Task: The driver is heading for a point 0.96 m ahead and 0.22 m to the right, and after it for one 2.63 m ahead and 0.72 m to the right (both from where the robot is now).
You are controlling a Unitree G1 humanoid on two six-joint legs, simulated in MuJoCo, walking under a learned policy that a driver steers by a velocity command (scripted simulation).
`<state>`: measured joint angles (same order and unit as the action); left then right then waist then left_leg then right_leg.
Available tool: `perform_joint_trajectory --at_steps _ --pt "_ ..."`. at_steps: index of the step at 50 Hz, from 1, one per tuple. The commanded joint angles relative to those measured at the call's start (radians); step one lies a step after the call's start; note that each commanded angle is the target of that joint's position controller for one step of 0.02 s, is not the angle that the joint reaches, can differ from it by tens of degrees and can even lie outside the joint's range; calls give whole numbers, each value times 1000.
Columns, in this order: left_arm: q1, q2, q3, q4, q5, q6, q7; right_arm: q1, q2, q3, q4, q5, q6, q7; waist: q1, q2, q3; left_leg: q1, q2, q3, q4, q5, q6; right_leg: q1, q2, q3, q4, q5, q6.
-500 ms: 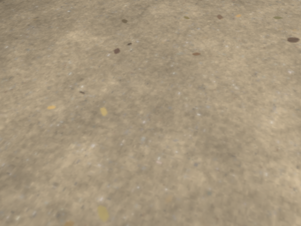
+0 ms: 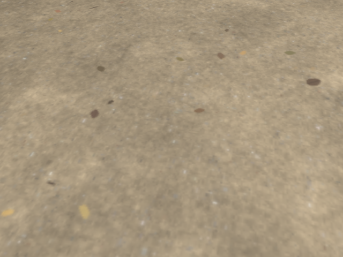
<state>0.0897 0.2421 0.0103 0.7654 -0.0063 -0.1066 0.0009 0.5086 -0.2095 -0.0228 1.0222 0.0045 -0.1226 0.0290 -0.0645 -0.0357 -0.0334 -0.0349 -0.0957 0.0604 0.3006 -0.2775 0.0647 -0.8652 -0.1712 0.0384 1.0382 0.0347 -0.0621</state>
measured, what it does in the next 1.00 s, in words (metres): walks ahead, turning right: right foot, then left foot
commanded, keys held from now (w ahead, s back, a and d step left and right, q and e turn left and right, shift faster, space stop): w+shift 0.50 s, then w+e+shift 0.50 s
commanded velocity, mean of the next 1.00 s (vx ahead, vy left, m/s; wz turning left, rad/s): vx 1.00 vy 0.00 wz -0.29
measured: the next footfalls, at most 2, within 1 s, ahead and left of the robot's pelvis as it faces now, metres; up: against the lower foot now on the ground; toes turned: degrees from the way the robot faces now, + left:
right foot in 0.20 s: +0.44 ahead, -0.13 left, +0.00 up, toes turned -1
left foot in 0.70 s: +0.91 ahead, +0.10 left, +0.00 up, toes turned -7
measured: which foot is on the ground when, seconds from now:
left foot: down 0.00-0.22, up 0.24-0.68, down 0.70-1.00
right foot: up 0.00-0.18, down 0.20-0.72, up 0.74-1.00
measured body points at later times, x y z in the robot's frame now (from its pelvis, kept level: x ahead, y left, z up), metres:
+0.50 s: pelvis +0.46 -0.05 +0.00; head +0.46 -0.05 +0.45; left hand +0.40 +0.19 -0.14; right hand +0.66 -0.29 -0.08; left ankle +0.63 +0.13 -0.65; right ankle +0.40 -0.13 -0.74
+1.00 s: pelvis +0.91 -0.03 -0.01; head +0.90 -0.04 +0.44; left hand +1.17 +0.17 -0.08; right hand +0.80 -0.29 -0.15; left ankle +0.87 +0.11 -0.74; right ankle +1.00 -0.20 -0.64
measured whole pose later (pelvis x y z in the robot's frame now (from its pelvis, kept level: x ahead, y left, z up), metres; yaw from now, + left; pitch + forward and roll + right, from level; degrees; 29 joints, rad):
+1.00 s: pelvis +0.91 -0.03 -0.01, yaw -19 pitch -1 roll +5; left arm 0.16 0.31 0.07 0.69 -0.04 -0.02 -0.01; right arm 0.41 -0.30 -0.08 0.94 -0.02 -0.11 0.01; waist -0.08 -0.04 0.01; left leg 0.01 -0.02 0.23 0.33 -0.31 -0.01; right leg -0.81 -0.16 0.02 1.18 -0.11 -0.07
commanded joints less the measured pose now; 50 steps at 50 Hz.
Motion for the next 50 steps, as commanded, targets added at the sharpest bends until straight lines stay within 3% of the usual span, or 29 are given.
perform_joint_trajectory --at_steps 1,5,7,9,10,11,12,13,14,15,16,17,19,23,27,31,33,34,35,36,37,38,39,40,41,42,44,46,50 --pt "-93 29 -2 -67 -5 -20 -15 -63 -134 -12 -89 15 -32 -23 30 21 170 -265 225 -122 -258 163 140 185 26 -53 -261 235 14" --pt "-240 36 -1 -127 -26 -35 -53 25 -168 -15 -67 19 0 -37 -12 36 222 28 292 -94 -251 279 123 152 80 -70 -514 198 2" --pt "-216 71 14 -144 -28 -39 -66 19 -195 -21 -70 1 21 -38 28 86 174 172 326 -83 -139 655 106 197 138 -105 -542 75 -28" --pt "-4 150 51 -113 -44 -27 -54 -4 -229 -31 -70 -39 46 -37 159 189 8 265 336 -71 144 1145 89 411 210 -138 -478 -81 -76" --pt "241 198 74 -50 -46 -15 -41 -63 -224 -27 -87 -47 57 -37 288 206 -115 121 305 -36 438 1174 62 720 198 -122 -461 -95 -106" --pt "448 283 94 7 -16 -1 -25 -32 -140 -5 -131 -49 46 -33 295 26 -299 -242 218 -37 837 814 46 1143 -14 186 -422 -355 -171" --pt "489 288 100 27 -9 -12 -39 103 19 39 -115 4 2 -10 195 -343 -482 -585 11 -169 1189 -102 4 1424 -213 790 -662 -798 -329" --pt "465 176 76 48 -1 -14 -35 -5 -118 9 -137 48 -31 -9 229 -252 -376 -706 79 -250 1225 -113 61 1381 -168 844 -785 -854 -253" --pt "404 125 63 47 9 -16 -33 -162 -153 2 -189 76 -43 -10 221 -158 -198 -756 122 -215 1226 -93 76 1227 -145 639 -772 -680 -213" --pt "327 113 58 49 21 -24 -43 -244 -125 11 -224 57 -49 -14 172 33 -99 -729 161 -198 1152 -44 79 1033 -110 522 -795 -501 -194" --pt "264 79 47 45 30 -34 -50 -265 -113 4 -231 36 -41 -16 117 75 -50 -678 203 -198 1075 6 77 886 -71 422 -809 -407 -185" --pt "222 51 37 48 37 -36 -53 -225 -94 5 -228 30 -22 -10 63 45 -22 -627 232 -202 1048 30 70 781 -46 368 -829 -387 -188" --pt "200 37 31 65 8 -34 -55 -196 -66 7 -220 25 11 -12 16 17 44 -621 265 -182 983 27 45 660 -21 277 -885 -364 -193" --pt "266 94 40 95 3 -40 -32 -375 -90 11 -286 -3 21 -25 50 24 162 -753 286 -126 739 259 -19 595 13 133 -955 -188 -182" --pt "396 105 34 122 -17 -42 -8 -577 -76 17 -351 4 -8 0 126 39 188 -580 214 -56 389 555 -35 584 47 52 -1003 -110 -148" --pt "443 144 47 136 -25 -10 11 -658 -122 0 -403 20 -26 24 121 7 202 -568 159 -94 177 491 -43 835 -26 100 -940 -21 -132" --pt "428 173 58 133 -7 14 19 -561 -176 -24 -392 24 -30 20 52 -56 113 -454 109 -84 189 358 -32 950 -46 124 -790 306 -110" --pt "412 192 62 131 18 27 15 -418 -224 -48 -365 38 -27 9 -29 -89 8 -298 81 -67 226 263 -10 962 -31 119 -617 481 -95" --pt "364 191 57 115 39 36 11 -198 -259 -66 -323 47 -17 -7 -159 -112 -124 -5 123 -76 295 198 7 806 9 92 -341 469 -61" --pt "386 88 28 70 64 23 10 7 -357 -84 -283 26 -2 -30 -178 69 -333 353 354 -360 361 -9 15 542 88 76 37 114 -45" --pt "594 -87 -10 68 -29 -7 -10 27 -375 -90 -256 -10 -9 -6 -34 549 -541 620 542 -949 58 -511 189 223 225 133 379 -480 -10" --pt "477 51 16 61 -77 -12 4 -37 -243 -67 -271 -12 -12 -3 -74 393 -396 518 503 -947 -63 -612 126 123 155 154 458 -442 -31" --pt "320 98 29 19 -80 -10 12 -98 -186 -56 -267 -4 -13 -8 -89 268 -221 384 483 -741 -35 -450 84 52 120 109 474 -385 -33" --pt "237 94 30 -8 -57 -5 16 -156 -179 -56 -254 -11 -14 -6 -59 80 -118 207 457 -583 -30 -211 72 82 71 94 429 -338 -29" --pt "210 89 40 -21 -33 4 11 -205 -151 -53 -238 -25 -18 -5 -15 59 -61 63 423 -462 -36 -67 75 137 28 98 359 -297 -31" --pt "246 65 44 -23 -38 24 -1 -239 -117 -45 -222 -37 -20 -7 34 93 -32 -29 400 -368 -50 -6 70 200 -6 107 333 -283 -30" --pt "251 26 47 -34 -52 67 -9 -287 -82 -42 -199 -12 -16 -2 67 122 44 -112 370 -200 -100 57 53 194 -40 83 301 -303 -30" --pt "206 14 43 -72 -39 88 -11 -306 -122 -54 -191 -6 -17 -3 84 111 117 -170 384 -101 -140 149 62 131 -59 72 277 -251 -18" --pt "102 55 47 -123 -27 85 -25 -311 -176 -63 -204 -26 -13 -22 85 48 179 -160 331 92 -184 247 55 84 -28 10 77 -17 -5"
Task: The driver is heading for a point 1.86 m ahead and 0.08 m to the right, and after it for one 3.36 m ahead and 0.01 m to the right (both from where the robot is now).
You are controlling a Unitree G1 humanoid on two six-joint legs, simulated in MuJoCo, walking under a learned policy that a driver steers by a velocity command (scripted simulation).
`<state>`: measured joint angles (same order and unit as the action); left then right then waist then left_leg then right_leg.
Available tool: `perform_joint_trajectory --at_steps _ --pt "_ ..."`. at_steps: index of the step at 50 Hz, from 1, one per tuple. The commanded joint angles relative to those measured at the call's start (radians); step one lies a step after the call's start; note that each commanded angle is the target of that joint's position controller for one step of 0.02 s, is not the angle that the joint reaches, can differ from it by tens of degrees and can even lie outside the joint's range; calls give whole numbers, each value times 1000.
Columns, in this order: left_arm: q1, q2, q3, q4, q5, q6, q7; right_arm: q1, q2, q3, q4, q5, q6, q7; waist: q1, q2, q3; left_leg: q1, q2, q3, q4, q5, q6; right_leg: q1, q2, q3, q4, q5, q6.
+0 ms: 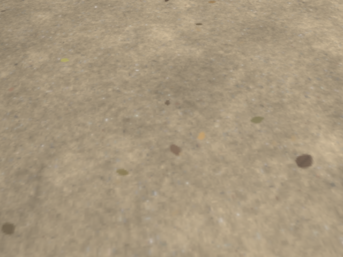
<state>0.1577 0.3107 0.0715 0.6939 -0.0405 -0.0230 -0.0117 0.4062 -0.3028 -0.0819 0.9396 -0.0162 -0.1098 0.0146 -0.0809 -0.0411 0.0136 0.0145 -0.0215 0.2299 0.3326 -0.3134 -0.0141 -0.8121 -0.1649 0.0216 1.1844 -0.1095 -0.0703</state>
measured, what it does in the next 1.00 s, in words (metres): walks ahead: right foot, then left foot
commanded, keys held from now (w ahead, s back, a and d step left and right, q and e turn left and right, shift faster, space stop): w+e+shift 0.02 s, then e+shift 0.30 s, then shift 0.04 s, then q+shift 0.64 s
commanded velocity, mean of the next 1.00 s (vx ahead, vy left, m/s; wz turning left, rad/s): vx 0.26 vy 0.00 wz -0.09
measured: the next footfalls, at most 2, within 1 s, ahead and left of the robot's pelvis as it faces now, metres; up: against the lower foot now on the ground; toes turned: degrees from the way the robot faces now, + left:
right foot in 0.18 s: +0.37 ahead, -0.10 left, +0.00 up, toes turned -13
left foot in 0.84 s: +0.49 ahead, +0.10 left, +0.00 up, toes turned -7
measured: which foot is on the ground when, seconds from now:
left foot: down 0.00-0.18, up 0.20-0.82, down 0.84-1.00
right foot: up 0.00-0.16, down 0.18-0.86, up 0.88-1.00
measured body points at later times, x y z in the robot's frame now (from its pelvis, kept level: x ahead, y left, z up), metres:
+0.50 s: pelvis +0.30 -0.04 +0.00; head +0.33 -0.08 +0.45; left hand +0.54 +0.17 -0.08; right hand +0.39 -0.36 -0.10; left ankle +0.48 +0.11 -0.65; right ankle +0.34 -0.09 -0.73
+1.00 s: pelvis +0.44 +0.02 +0.01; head +0.50 +0.04 +0.45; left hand +0.64 +0.29 -0.10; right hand +0.57 -0.28 -0.08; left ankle +0.45 +0.11 -0.73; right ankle +0.40 -0.13 -0.64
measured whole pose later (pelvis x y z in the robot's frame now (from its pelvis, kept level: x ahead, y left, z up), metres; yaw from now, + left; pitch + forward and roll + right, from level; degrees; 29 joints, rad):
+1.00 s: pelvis +0.44 +0.02 +0.01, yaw -1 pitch +4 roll -2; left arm 0.08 0.31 0.08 0.68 0.01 0.00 0.02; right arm 0.23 -0.32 -0.08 0.61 0.02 0.01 0.00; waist -0.02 -0.01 0.05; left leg -0.34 -0.06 -0.09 0.50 -0.23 0.05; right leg -0.56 0.05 0.08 1.14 -0.46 0.05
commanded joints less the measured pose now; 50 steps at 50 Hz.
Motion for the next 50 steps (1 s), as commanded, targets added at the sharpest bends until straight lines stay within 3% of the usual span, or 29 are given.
perform_joint_trajectory --at_steps 1,3,5,6,7,8,9,10,11,12,13,14,17,20,24,26,28,31,34,39,41,42,43,44,45,46,47,48,50 --pt "-2 -7 -14 -65 9 -2 -22 -192 -100 -6 -121 -2 -24 -13 90 31 143 -175 252 -41 -222 300 124 28 -27 1 -138 173 -6" --pt "-82 -3 -15 -94 23 -15 -47 -191 -139 -11 -132 4 -11 -28 74 -2 181 -140 235 37 -177 517 90 88 20 -88 -333 252 -23" --pt "-61 29 3 -100 30 -27 -71 -158 -199 -21 -142 14 7 -46 88 36 103 -59 236 61 -35 955 66 255 129 -200 -426 266 -35" --pt "21 56 18 -87 20 -24 -75 -160 -231 -29 -151 25 20 -52 134 89 45 -20 250 58 79 1155 62 347 178 -226 -427 210 -44" --pt "176 110 45 -59 12 -15 -73 -190 -255 -37 -167 36 34 -51 217 132 -36 -35 267 44 269 1279 65 517 217 -225 -417 148 -70" --pt "376 196 89 -12 14 -3 -54 -226 -241 -37 -184 47 35 -41 315 117 -136 -142 254 16 538 1198 43 794 245 -181 -472 176 -110" --pt "385 222 99 9 5 6 -21 -208 -127 -9 -179 53 22 -21 292 -51 -90 -302 100 -6 892 320 -22 912 184 -36 -616 333 -146" --pt "240 293 87 -54 51 -3 -17 -50 23 32 -228 12 -5 -6 79 -353 -149 -640 -73 -143 1300 -372 -57 1085 0 405 -558 813 -315" --pt "226 278 83 -119 80 -21 -34 -25 -86 28 -259 20 -32 0 112 -199 -453 -672 -65 -375 1367 -333 -28 1167 -142 731 -737 499 -423" --pt "186 240 79 -145 61 -33 -44 -160 -141 14 -290 36 -38 -7 136 -38 -381 -688 -37 -394 1278 -245 1 1067 -119 741 -837 273 -375" --pt "133 200 69 -140 31 -41 -44 -231 -123 14 -311 30 -29 -22 93 106 -231 -720 -2 -382 1168 -179 4 909 -73 679 -872 129 -319" --pt "80 165 57 -150 22 -47 -39 -226 -119 14 -302 19 -10 -33 50 143 -170 -683 30 -390 1107 -139 -7 773 -50 630 -872 153 -291" --pt "9 140 55 -169 40 -32 -11 -211 -124 -1 -294 6 45 -39 9 108 -116 -555 79 -374 939 -112 -42 525 30 419 -865 401 -249" --pt "70 116 40 -139 45 -16 27 -215 -72 13 -278 -3 60 -49 47 80 -173 -563 77 -316 859 12 -83 518 49 271 -797 669 -233" --pt "56 12 -11 -102 57 3 42 -241 -37 27 -264 10 74 -49 73 -1 -189 -555 122 -309 655 218 -90 567 75 162 -799 499 -149" --pt "43 18 -14 -87 78 -4 37 -278 -37 29 -267 21 70 -40 105 -31 -144 -507 130 -308 533 305 -72 554 55 139 -831 394 -130" --pt "33 58 -3 -74 91 -10 31 -303 -80 15 -280 32 67 -34 130 -60 -96 -521 116 -299 481 262 -58 588 15 150 -850 345 -143" --pt "52 98 15 -55 79 11 35 -321 -123 -4 -318 41 71 -16 155 -58 -51 -676 110 -301 498 61 -46 743 -72 203 -816 372 -184" --pt "38 87 18 -61 62 36 50 -290 -92 -2 -335 37 83 7 146 -40 -51 -740 117 -282 539 -49 -46 838 -129 218 -782 464 -204" --pt "-30 101 31 -85 42 55 51 -225 -64 1 -343 52 91 29 114 -48 -90 -584 65 -182 391 -44 -23 829 -98 95 -708 619 -147" --pt "-57 101 32 -84 20 47 54 -136 -76 -12 -324 46 85 26 57 -42 -132 -406 4 -137 186 126 17 780 -47 7 -575 632 -83" --pt "-42 91 32 -78 20 32 54 -64 -123 -33 -315 36 81 12 17 6 -158 -235 19 -227 96 330 67 656 16 -47 -421 535 -12" --pt "-57 42 19 -122 72 16 46 -9 -266 -69 -336 25 78 -9 28 272 -210 4 277 -604 102 866 193 342 140 -109 -112 -60 89" --pt "-105 29 10 -149 96 -5 32 -7 -286 -64 -359 -7 75 -6 20 373 -305 156 420 -865 108 1123 388 100 286 31 77 -572 116" --pt "-98 68 15 -127 70 -14 20 -35 -230 -55 -369 -3 77 -3 4 212 -316 159 385 -766 118 1051 376 77 226 120 143 -546 111" --pt "-105 73 16 -114 51 -14 20 -99 -202 -51 -376 20 83 -9 34 140 -246 108 311 -668 124 947 315 58 207 109 122 -464 111" --pt "-112 58 15 -101 49 -10 28 -148 -189 -50 -387 41 97 -17 52 81 -192 51 258 -619 114 851 267 46 192 96 56 -401 119" --pt "-122 69 20 -100 54 -1 36 -182 -180 -45 -401 55 111 -27 67 83 -163 -8 227 -601 97 782 245 75 180 98 -10 -353 127" --pt "-114 50 16 -92 47 6 32 -204 -193 -49 -415 46 132 -38 89 122 -142 -86 177 -593 79 753 229 141 214 80 -98 -290 148"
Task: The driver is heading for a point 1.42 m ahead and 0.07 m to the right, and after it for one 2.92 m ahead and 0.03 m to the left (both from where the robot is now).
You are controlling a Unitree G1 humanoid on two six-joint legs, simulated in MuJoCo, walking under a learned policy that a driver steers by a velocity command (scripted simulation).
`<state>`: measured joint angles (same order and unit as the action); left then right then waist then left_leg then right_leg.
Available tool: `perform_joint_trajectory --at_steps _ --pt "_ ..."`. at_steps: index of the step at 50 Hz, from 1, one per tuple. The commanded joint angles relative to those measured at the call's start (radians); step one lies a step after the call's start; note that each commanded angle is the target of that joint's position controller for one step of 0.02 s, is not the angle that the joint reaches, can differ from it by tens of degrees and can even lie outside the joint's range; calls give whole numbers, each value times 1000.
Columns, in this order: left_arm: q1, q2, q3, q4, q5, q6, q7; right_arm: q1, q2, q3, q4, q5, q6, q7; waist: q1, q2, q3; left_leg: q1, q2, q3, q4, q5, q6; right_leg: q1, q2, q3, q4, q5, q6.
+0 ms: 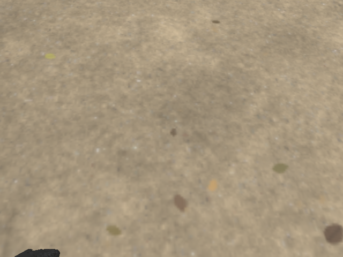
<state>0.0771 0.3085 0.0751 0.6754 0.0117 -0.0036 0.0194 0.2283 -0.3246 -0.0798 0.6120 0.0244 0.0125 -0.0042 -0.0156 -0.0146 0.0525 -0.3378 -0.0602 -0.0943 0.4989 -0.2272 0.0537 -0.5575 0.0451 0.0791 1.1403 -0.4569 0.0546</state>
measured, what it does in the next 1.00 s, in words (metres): walks ahead: right foot, then left foot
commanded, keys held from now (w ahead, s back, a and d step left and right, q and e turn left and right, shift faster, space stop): q+shift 0.22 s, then shift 0.06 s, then e+shift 0.20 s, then w+e+shift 0.52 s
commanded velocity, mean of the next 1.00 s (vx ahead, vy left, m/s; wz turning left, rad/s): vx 0.31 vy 0.00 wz -0.08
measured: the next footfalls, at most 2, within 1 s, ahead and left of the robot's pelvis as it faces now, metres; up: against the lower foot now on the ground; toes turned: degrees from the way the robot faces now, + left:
right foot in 0.32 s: +0.17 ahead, -0.11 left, +0.00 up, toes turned +26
left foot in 0.62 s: +0.05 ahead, +0.10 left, +0.00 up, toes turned +5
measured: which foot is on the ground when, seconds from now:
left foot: down 0.00-0.32, up 0.34-0.60, down 0.62-1.00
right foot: up 0.00-0.30, down 0.32-0.62, up 0.64-1.00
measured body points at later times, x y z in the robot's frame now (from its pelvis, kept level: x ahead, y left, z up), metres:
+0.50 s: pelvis +0.07 -0.04 +0.00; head +0.11 -0.05 +0.45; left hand +0.13 +0.26 -0.09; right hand +0.33 -0.23 -0.09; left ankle -0.01 +0.10 -0.70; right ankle +0.14 -0.13 -0.74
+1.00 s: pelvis +0.26 -0.06 -0.04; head +0.29 -0.06 +0.41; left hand +0.53 +0.13 -0.10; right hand +0.17 -0.33 -0.16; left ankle +0.01 +0.10 -0.74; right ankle +0.43 -0.22 -0.70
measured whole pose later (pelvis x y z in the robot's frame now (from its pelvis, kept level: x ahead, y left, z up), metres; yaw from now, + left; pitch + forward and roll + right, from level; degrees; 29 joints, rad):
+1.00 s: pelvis +0.26 -0.06 -0.04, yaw -9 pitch +3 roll +1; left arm 0.06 0.29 0.04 0.57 -0.05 -0.03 -0.08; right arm 0.48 -0.29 -0.06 0.82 -0.01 -0.08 -0.01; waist -0.11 -0.01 0.03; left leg 0.29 0.06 0.24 0.19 -0.49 -0.09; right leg -0.83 -0.10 -0.07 0.90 -0.08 -0.07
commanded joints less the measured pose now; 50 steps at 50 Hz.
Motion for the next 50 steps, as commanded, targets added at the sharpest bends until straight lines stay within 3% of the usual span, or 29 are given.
perform_joint_trajectory --at_steps 1,6,11,14,15,16,17,18,19,20,21,22,23,24,25,27,29,30,31,32,33,34,35,37,40,43,47,48,50 --pt "-27 47 11 -66 -8 -13 2 -23 -175 -54 -90 1 14 -24 23 109 -189 267 206 -276 -87 659 157 -104 17 25 -102 80 31" --pt "-51 59 14 -45 -11 -17 7 -36 -186 -60 -103 3 30 -46 14 151 -199 227 176 -353 -67 515 122 -39 49 61 -297 172 44" --pt "-82 80 25 -45 -14 -38 -5 -57 -184 -61 -124 0 40 -45 -3 203 -172 200 155 -465 -42 427 108 45 60 89 -455 179 26" --pt "-20 106 37 -22 -14 -53 -18 -92 -166 -50 -138 -1 41 -42 11 228 -190 199 137 -477 6 406 85 184 31 64 -620 239 -2" --pt "13 104 37 -10 -11 -57 -23 -107 -147 -39 -137 -1 40 -41 29 214 -193 176 120 -451 33 351 67 277 9 43 -721 368 -19" --pt "5 114 36 -16 1 -57 -24 -53 -100 -21 -122 -13 35 -37 4 150 -209 131 82 -414 78 194 38 386 -75 112 -764 493 -56" --pt "-31 141 29 -46 20 -49 -22 40 -30 5 -101 -44 30 -32 -48 -83 -227 58 -38 -287 243 -214 -16 471 -254 312 -796 701 -140" --pt "-7 112 15 -16 49 -46 -25 41 -60 -4 -119 -39 23 -34 -69 -260 -163 -43 -98 -209 338 -478 -85 412 -371 543 -840 716 -321" --pt "-41 48 -7 -29 35 -54 -33 44 -106 -12 -92 -44 18 -38 -58 -199 -141 -44 -16 -203 414 -432 -127 368 -368 580 -854 576 -350" --pt "-51 20 -17 -28 16 -52 -37 0 -121 -17 -75 -47 17 -35 -41 -139 -129 -34 21 -159 401 -363 -149 364 -298 482 -840 478 -303" --pt "-37 49 -11 -24 -5 -41 -35 -29 -108 -20 -64 -51 18 -32 -26 -116 -121 -37 22 -113 361 -333 -163 374 -233 425 -831 393 -259" --pt "-35 97 3 -28 -24 -30 -30 -53 -100 -21 -72 -52 14 -32 -15 -119 -94 -58 31 -90 323 -298 -172 379 -208 425 -824 361 -240" --pt "-14 157 24 -29 -30 -15 -23 -77 -87 -19 -73 -42 7 -29 -3 -125 -75 -55 13 -50 291 -290 -171 372 -177 409 -815 380 -228" --pt "21 191 40 -30 -31 -3 -15 -94 -77 -17 -72 -32 0 -29 16 -127 -74 -54 -11 -23 265 -290 -167 385 -158 405 -809 396 -226" --pt "70 188 42 -24 -34 7 -6 -87 -64 -14 -68 -25 -7 -27 25 -122 -122 -36 -23 -8 226 -281 -157 409 -142 418 -837 199 -228" --pt "95 178 43 -30 -48 20 10 -77 -51 -14 -65 -4 -26 -18 20 -205 -120 28 -37 20 131 -281 -126 355 -125 465 -911 -159 -234" --pt "66 157 43 -52 -55 28 18 -23 -46 -19 -30 4 -57 -9 -22 -220 -95 178 -31 31 -64 -161 -72 250 -90 461 -928 -205 -214" --pt "32 137 39 -73 -59 29 21 32 -55 -26 3 -4 -70 -8 -58 -192 -80 312 -14 50 -215 -27 -42 158 -45 418 -902 -169 -170" --pt "-10 99 32 -103 -57 22 21 134 -98 -41 48 -17 -77 -13 -99 -147 -101 549 74 24 -261 24 -12 -35 11 332 -791 -108 -89" --pt "48 -5 4 -95 -55 13 10 173 -120 -46 54 -14 -81 -22 -87 87 -167 689 310 -185 -226 -137 24 -193 66 178 -421 -108 -72" --pt "-9 27 6 -163 -67 -15 1 127 -171 -54 34 -47 -92 -12 -76 228 -72 539 474 -462 -294 -399 119 -389 9 138 -289 -23 -80" --pt "-9 68 11 -166 -67 -30 -10 58 -130 -47 16 -45 -107 -16 -44 210 -8 493 487 -458 -319 -458 136 -442 -74 110 -168 51 -77" --pt "19 84 16 -145 -61 -35 -20 40 -85 -34 19 -30 -114 -22 -37 186 16 498 441 -372 -329 -398 109 -472 -84 91 -106 110 -70" --pt "50 67 13 -123 -47 -37 -33 86 -72 -25 34 -27 -117 -25 -50 132 19 511 375 -207 -322 -211 66 -496 -112 53 17 191 -57" --pt "15 43 -1 -139 -50 -41 -52 149 -78 -17 67 -39 -124 -15 -70 114 57 434 329 -32 -344 -57 59 -503 -146 11 119 297 -48" --pt "-43 37 -13 -165 -53 -37 -65 158 -76 -8 93 -48 -122 -6 -73 117 124 345 305 109 -378 40 54 -465 -162 -27 46 385 -35" --pt "-163 -3 -41 -201 -57 -47 -101 197 -113 -12 137 -36 -114 -5 -95 74 183 337 314 246 -423 183 31 -341 -162 -144 -192 433 -96" --pt "-159 -2 -42 -204 -60 -49 -108 180 -132 -14 141 -35 -109 -5 -72 78 176 347 309 293 -393 390 21 -265 -136 -184 -255 405 -126" --pt "-122 41 -24 -206 -61 -45 -106 186 -195 -25 150 -34 -98 -10 -9 156 77 416 325 332 -240 1069 15 -84 -35 -274 -277 315 -177"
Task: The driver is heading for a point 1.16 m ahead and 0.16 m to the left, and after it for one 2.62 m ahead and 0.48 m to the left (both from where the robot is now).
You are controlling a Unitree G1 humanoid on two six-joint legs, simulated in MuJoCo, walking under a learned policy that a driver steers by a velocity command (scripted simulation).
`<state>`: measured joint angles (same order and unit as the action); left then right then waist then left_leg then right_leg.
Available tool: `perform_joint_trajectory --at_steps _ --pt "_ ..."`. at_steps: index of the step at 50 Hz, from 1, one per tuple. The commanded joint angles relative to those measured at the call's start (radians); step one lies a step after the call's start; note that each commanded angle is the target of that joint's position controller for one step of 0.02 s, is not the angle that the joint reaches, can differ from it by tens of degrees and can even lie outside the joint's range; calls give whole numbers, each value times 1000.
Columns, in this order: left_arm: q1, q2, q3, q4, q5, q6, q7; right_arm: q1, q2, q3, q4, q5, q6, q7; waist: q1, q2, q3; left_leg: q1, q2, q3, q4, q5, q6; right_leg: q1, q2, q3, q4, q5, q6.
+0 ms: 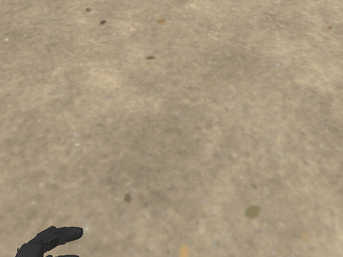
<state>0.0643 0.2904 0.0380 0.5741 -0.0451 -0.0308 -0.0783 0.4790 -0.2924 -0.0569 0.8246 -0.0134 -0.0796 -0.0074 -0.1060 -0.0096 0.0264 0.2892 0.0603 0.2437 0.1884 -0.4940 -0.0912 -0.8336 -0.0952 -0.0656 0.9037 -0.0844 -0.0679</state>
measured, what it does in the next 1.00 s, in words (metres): walks ahead, turning left: right foot, then left foot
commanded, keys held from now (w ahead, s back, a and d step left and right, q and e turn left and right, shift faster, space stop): w+e+shift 0.12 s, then w+q+shift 0.88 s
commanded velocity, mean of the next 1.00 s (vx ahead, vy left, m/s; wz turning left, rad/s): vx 0.97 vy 0.00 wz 0.32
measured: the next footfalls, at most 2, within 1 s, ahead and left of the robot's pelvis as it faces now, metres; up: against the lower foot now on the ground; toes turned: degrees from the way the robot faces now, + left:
right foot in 0.06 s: +0.23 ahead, -0.11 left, +0.00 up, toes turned -9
left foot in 0.54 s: +0.72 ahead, -0.07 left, +0.00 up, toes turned -1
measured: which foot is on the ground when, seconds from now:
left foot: down 0.00-0.04, up 0.06-0.52, down 0.54-0.96, up 0.98-1.00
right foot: up 0.00-0.04, down 0.06-0.56, up 0.58-0.94, down 0.96-1.00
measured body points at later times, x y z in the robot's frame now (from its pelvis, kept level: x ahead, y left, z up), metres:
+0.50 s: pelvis +0.43 -0.10 +0.01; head +0.46 -0.11 +0.46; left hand +0.49 +0.17 -0.11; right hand +0.61 -0.35 -0.08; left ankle +0.70 -0.03 -0.66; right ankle +0.20 -0.11 -0.69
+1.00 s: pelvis +0.91 -0.15 +0.01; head +0.93 -0.14 +0.46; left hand +1.06 +0.16 -0.03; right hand +1.05 -0.42 -0.10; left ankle +0.69 -0.08 -0.66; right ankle +1.07 -0.26 -0.70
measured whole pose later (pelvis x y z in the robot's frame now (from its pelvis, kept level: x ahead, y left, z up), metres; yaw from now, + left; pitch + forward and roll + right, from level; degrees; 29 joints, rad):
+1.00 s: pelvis +0.91 -0.15 +0.01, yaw +23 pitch +2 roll -2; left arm 0.05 0.27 0.02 0.54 -0.02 -0.14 0.00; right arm 0.39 -0.32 -0.07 0.73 0.05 -0.04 -0.01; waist -0.08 0.03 0.01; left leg -0.16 -0.12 -0.29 0.96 -0.55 0.07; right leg -0.50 0.02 0.10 0.61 -0.13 0.07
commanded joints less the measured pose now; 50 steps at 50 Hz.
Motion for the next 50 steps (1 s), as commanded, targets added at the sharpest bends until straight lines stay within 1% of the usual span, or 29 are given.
perform_joint_trajectory --at_steps 1,2,3,4,5,6,7,8,10,11,15,20,23,25,27,28,29,30,31,32,33,36,39,41,45,47,48,49,50 --pt "-21 102 33 -95 -8 -13 -4 -69 -257 -55 -61 3 3 -10 150 195 28 -196 221 1 225 1570 158 321 153 -148 -38 -123 -80" --pt "159 172 69 -57 -14 -3 2 -86 -279 -62 -69 6 7 -11 253 221 -82 -263 234 -5 447 1686 159 578 195 -146 -55 -161 -115" --pt "417 263 120 13 -14 15 18 -125 -268 -56 -98 18 -5 -14 384 169 -187 -491 192 -22 752 1507 127 979 191 -43 -181 -84 -167" --pt "451 314 119 68 -15 26 38 -76 -75 -4 -125 -18 -29 -9 270 -141 -189 -838 27 -79 1148 114 92 1231 17 300 -200 -143 -202" --pt "424 337 110 10 8 -3 34 -46 -55 22 -225 24 -82 -2 197 -306 -474 -1081 -119 -339 1407 -68 85 1431 -181 962 -502 -575 -423" --pt "455 237 97 19 17 -21 35 -233 -178 -2 -246 47 -113 -1 295 -112 -408 -1141 -52 -426 1364 92 121 1355 -165 970 -625 -640 -323" --pt "440 205 85 50 30 -38 38 -256 -146 6 -256 79 -116 -4 241 -43 -235 -1152 -20 -391 1304 143 135 1184 -167 872 -658 -556 -286" --pt "347 174 71 38 38 -53 37 -238 -121 15 -227 63 -108 -12 172 103 -143 -1074 36 -385 1233 191 134 974 -149 757 -655 -424 -258" --pt "203 95 41 19 70 -61 41 -134 -108 9 -172 55 -61 -1 68 30 -55 -948 112 -377 1175 250 129 707 -82 528 -661 -256 -234" --pt "188 68 33 32 60 -65 41 -121 -103 7 -155 53 -36 3 57 4 -21 -934 134 -358 1150 253 122 631 -64 452 -680 -198 -225" --pt "239 72 26 100 49 -98 50 -271 -50 28 -188 31 3 4 93 -26 110 -998 117 -285 951 458 98 478 31 139 -753 87 -125" --pt "328 116 24 156 55 -122 83 -439 -29 32 -219 53 -40 45 174 -7 109 -892 -1 -211 524 853 134 613 19 0 -828 278 8" --pt "351 143 25 179 65 -96 106 -467 -67 12 -232 62 -53 82 166 -51 69 -912 -104 -120 401 776 172 887 -8 -49 -726 768 83" --pt "334 192 40 179 91 -66 139 -384 -106 -9 -232 69 -41 92 90 -125 -20 -825 -176 -55 419 660 198 1015 -56 -69 -532 1236 118" --pt "191 231 55 131 115 -42 157 48 -202 -56 -128 75 -2 73 -136 -148 -172 -435 -161 -125 494 532 259 883 -78 -56 -48 1475 125" --pt "72 205 50 92 107 -49 145 292 -231 -60 -55 65 14 52 -265 73 -183 -158 -86 -238 422 598 327 612 59 -80 514 802 136" --pt "190 -32 -17 37 78 -85 102 235 -181 -34 -41 26 8 47 -67 440 -229 165 37 -591 500 381 463 65 223 94 919 -526 156" --pt "230 9 -36 -16 3 -131 68 100 -145 -29 -110 -1 4 40 -21 318 -351 180 179 -1057 198 -230 563 -83 202 257 910 -461 93" --pt "129 93 -23 -40 -5 -153 53 57 -124 -34 -153 2 3 29 -28 115 -238 38 188 -1116 51 -310 501 -71 156 262 756 -355 28" --pt "108 90 -23 -53 11 -158 45 -23 -113 -26 -162 4 -6 32 63 -95 -96 -195 176 -1075 4 -248 466 -17 118 243 617 -283 0" --pt "122 73 -26 -35 43 -149 51 -99 -118 -25 -187 6 -17 34 118 -159 -36 -381 123 -1009 -6 -169 462 72 85 248 509 -256 2" --pt "165 101 -15 -13 61 -108 82 -200 -110 -23 -210 17 -16 22 182 -97 73 -691 -9 -779 -27 61 450 205 22 221 293 -213 74" --pt "-14 48 -35 -86 85 -105 94 -180 -120 -27 -185 51 -15 -2 109 -12 101 -876 -114 -591 -5 250 395 391 51 136 -76 44 133" --pt "-89 24 -35 -114 60 -106 91 -123 -143 -38 -157 63 -7 -6 44 42 50 -883 -122 -596 20 198 343 534 105 115 -242 198 157" --pt "-98 103 11 -113 2 -116 91 -81 -113 -39 -128 70 13 -13 34 124 2 -576 -79 -709 185 155 288 528 109 200 -433 136 163" --pt "99 161 54 -72 -5 -127 90 -112 -109 -37 -139 50 22 -5 161 138 -116 -504 -81 -687 434 401 230 716 92 185 -420 11 112" --pt "339 193 69 -36 -1 -122 96 -148 -47 -13 -174 19 24 5 276 101 -291 -639 -102 -616 740 402 193 1027 -32 271 -322 -130 63" --pt "435 284 80 -11 47 -111 88 9 83 24 -216 49 12 11 188 -328 -449 -976 -215 -490 1105 -94 148 1364 -285 835 -502 -531 -97" --pt "408 262 84 -1 42 -103 75 20 9 31 -228 97 9 5 184 -466 -411 -1174 -100 -436 1285 -15 148 1340 -363 1120 -615 -888 -140"
Keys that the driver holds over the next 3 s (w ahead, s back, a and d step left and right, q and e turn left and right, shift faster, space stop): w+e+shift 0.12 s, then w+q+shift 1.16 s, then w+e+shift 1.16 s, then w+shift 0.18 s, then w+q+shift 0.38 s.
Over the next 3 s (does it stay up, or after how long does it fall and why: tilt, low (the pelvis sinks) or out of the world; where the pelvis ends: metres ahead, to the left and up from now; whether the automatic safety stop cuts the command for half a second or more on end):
stays up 2.46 0.33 0.03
